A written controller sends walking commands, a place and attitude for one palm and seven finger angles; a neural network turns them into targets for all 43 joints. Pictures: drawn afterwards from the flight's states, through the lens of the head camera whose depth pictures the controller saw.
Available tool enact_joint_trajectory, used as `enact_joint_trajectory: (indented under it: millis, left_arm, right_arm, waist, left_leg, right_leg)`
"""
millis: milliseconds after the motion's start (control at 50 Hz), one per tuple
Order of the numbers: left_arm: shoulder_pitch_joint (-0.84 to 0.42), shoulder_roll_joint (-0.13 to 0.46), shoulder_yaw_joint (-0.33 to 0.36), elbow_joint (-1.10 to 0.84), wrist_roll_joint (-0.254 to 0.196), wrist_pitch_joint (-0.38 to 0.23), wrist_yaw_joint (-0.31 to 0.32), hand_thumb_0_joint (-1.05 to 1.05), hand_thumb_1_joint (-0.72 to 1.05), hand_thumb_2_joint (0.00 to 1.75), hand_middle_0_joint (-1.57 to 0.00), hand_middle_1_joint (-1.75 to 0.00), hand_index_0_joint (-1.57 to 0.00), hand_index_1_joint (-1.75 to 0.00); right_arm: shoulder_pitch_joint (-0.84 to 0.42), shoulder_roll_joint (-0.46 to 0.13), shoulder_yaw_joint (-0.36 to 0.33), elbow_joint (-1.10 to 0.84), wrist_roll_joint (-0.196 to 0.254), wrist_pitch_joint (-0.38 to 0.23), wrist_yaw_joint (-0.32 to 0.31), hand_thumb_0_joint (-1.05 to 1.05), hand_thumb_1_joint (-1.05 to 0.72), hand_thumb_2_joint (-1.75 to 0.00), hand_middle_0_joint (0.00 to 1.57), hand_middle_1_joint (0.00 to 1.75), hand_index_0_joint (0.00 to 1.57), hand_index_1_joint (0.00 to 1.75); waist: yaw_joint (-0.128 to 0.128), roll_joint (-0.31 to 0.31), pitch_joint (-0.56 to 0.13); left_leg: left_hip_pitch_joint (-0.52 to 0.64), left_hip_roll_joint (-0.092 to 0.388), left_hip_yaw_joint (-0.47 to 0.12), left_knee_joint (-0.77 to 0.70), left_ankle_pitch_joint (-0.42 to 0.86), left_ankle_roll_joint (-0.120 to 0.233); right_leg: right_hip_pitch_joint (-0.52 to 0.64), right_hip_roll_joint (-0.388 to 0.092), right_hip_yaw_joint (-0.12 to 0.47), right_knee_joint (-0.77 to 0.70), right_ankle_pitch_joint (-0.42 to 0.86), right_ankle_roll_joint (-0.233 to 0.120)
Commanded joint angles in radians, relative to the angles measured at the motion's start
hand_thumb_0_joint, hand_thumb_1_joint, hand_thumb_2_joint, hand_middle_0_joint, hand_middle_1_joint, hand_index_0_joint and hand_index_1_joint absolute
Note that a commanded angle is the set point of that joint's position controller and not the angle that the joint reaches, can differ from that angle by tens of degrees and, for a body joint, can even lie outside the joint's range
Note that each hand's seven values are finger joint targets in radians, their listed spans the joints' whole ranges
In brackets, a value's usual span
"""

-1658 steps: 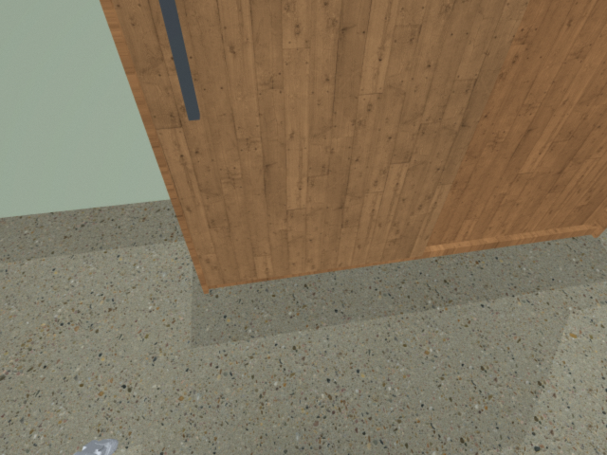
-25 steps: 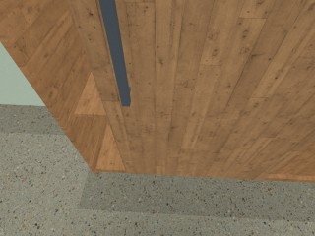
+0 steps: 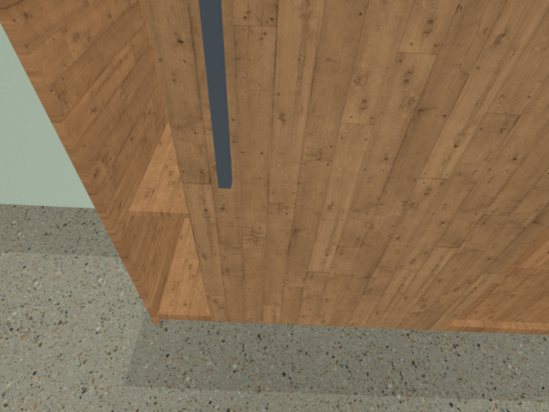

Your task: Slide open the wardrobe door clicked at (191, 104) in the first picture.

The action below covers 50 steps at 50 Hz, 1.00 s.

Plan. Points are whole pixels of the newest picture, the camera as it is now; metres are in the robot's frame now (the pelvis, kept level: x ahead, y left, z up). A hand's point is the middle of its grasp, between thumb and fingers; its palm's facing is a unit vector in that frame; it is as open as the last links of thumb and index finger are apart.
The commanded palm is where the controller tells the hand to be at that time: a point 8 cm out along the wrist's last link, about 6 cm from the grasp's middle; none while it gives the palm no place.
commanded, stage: come to a stop and stand still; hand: left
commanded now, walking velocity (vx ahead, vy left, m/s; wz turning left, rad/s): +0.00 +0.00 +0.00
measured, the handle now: (221, 101) +0.53 +0.12 +0.20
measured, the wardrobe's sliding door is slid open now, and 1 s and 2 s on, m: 0.20 0.20 0.20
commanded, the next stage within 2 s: look again from close up in 0.62 s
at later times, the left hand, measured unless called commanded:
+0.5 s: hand out of the picture -0.02 +0.26 -0.16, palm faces +0.00 -0.95 -0.30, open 7.4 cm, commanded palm none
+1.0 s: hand out of the picture +0.04 +0.24 -0.15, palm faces -0.02 -0.96 -0.28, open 7.4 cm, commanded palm none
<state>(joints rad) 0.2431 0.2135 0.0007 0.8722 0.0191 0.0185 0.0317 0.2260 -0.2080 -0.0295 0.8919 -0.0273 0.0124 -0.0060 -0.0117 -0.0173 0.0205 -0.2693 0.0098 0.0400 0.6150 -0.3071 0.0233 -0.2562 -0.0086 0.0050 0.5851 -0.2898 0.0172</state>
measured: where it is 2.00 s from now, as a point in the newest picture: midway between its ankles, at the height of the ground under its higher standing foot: outside the picture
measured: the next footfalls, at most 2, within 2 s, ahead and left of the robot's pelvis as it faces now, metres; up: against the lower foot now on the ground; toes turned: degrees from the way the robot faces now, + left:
none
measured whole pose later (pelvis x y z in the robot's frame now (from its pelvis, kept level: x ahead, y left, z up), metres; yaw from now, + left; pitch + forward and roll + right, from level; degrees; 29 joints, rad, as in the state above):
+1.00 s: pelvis -0.01 +0.02 +0.01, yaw +0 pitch -2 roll +0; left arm 0.21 0.27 -0.01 1.05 0.02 -0.01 0.02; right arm 0.17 -0.27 -0.01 1.08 -0.01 0.00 0.01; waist -0.01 -0.01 0.04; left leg -0.20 -0.03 0.05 0.43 -0.19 0.05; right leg -0.19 -0.05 0.02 0.40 -0.18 0.05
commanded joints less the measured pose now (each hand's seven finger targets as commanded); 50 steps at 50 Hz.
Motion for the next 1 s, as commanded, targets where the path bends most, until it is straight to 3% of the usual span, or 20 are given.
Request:
enact_joint_trajectory:
  millis: [0, 100, 280, 520, 800, 920, 980]
  left_arm:
    - [0.009, 0.17, 0.041, -0.065, 0.003, -0.024, 0.002, 0.0, 0.9, 0.9, -0.2, -0.3, -0.2, -0.3]
    - [0.014, 0.178, 0.038, -0.036, 0.005, -0.024, -0.005, 0.0, 0.9, 0.9, -0.2, -0.3, -0.2, -0.3]
    - [0.035, 0.208, 0.036, 0.033, 0.007, -0.03, -0.01, 0.0, 0.9, 0.9, -0.2, -0.3, -0.2, -0.3]
    - [0.05, 0.225, 0.028, 0.108, 0.005, -0.04, -0.006, 0.0, 0.9, 0.9, -0.2, -0.3, -0.2, -0.3]
    - [0.004, 0.221, 0.022, 0.134, 0.003, -0.042, -0.003, 0.0, 0.9, 0.9, -0.2, -0.3, -0.2, -0.3]
    - [-0.013, 0.221, 0.024, 0.131, 0.002, -0.045, -0.002, 0.0, 0.9, 0.9, -0.2, -0.3, -0.2, -0.3]
    - [-0.027, 0.224, 0.023, 0.131, 0.0, -0.044, -0.002, 0.0, 0.9, 0.9, -0.2, -0.3, -0.2, -0.3]
  right_arm:
    - [-0.022, -0.18, -0.038, -0.067, 0.003, -0.03, -0.006, 0.0, -0.9, -0.9, 0.2, 0.3, 0.2, 0.3]
    - [-0.025, -0.199, -0.037, -0.047, 0.004, -0.028, -0.002, 0.0, -0.9, -0.9, 0.2, 0.3, 0.2, 0.3]
    - [-0.023, -0.243, -0.038, 0.01, 0.008, -0.03, 0.002, 0.0, -0.9, -0.9, 0.2, 0.3, 0.2, 0.3]
    - [-0.022, -0.248, -0.029, 0.083, 0.014, -0.035, 0.002, 0.0, -0.9, -0.9, 0.2, 0.3, 0.2, 0.3]
    - [-0.057, -0.247, -0.02, 0.121, 0.015, -0.04, 0.001, 0.0, -0.9, -0.9, 0.2, 0.3, 0.2, 0.3]
    - [-0.059, -0.237, -0.018, 0.131, 0.017, -0.041, 0.002, 0.0, -0.9, -0.9, 0.2, 0.3, 0.2, 0.3]
    - [-0.067, -0.242, -0.015, 0.138, 0.017, -0.042, 0.001, 0.0, -0.9, -0.9, 0.2, 0.3, 0.2, 0.3]
  waist:
    - [0.013, 0.087, 0.013]
    - [0.013, 0.072, 0.025]
    - [0.015, 0.048, 0.037]
    - [0.01, 0.009, 0.024]
    - [0.01, 0.029, 0.013]
    - [0.01, -0.005, -0.017]
    - [0.009, 0.024, -0.02]
  left_leg:
    - [-0.061, 0.1, -0.142, -0.216, 0.015, 0.035]
    - [-0.094, 0.103, -0.165, -0.282, -0.135, 0.033]
    - [-0.097, 0.108, -0.192, -0.347, -0.215, 0.033]
    - [-0.023, 0.098, -0.169, -0.328, -0.102, 0.026]
    - [0.02, 0.099, -0.15, -0.333, 0.02, 0.014]
    - [0.054, 0.098, -0.135, -0.31, 0.123, 0.014]
    - [0.061, 0.098, -0.134, -0.316, 0.131, 0.01]
  right_leg:
    - [-0.003, -0.043, 0.052, -0.114, 0.012, -0.043]
    - [0.014, -0.052, 0.042, -0.14, -0.026, -0.036]
    - [0.028, -0.068, 0.046, -0.174, -0.045, -0.032]
    - [0.016, -0.098, 0.077, -0.221, -0.005, -0.038]
    - [0.055, -0.105, 0.071, -0.228, 0.088, -0.029]
    - [0.08, -0.111, 0.073, -0.235, 0.142, -0.028]
    - [0.088, -0.112, 0.072, -0.239, 0.14, -0.026]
